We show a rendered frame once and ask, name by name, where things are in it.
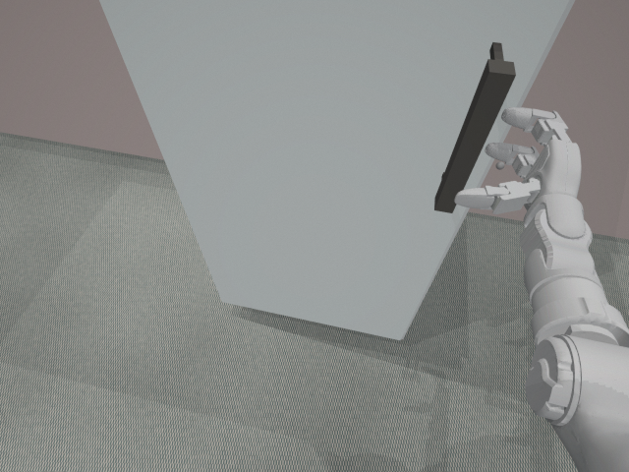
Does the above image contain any right robot upper arm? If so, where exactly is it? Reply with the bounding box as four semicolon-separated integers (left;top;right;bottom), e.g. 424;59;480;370
525;334;629;472

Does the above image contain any handle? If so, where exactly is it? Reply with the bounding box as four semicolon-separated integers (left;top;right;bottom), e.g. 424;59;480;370
434;42;516;213

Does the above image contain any fridge door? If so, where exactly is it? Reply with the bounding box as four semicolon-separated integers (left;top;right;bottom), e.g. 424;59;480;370
99;0;569;340

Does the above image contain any robot right forearm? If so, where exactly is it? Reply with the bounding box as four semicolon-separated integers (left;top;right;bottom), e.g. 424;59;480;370
520;194;629;348

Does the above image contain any right robot hand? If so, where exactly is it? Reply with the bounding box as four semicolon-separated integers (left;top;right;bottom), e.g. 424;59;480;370
454;107;581;214

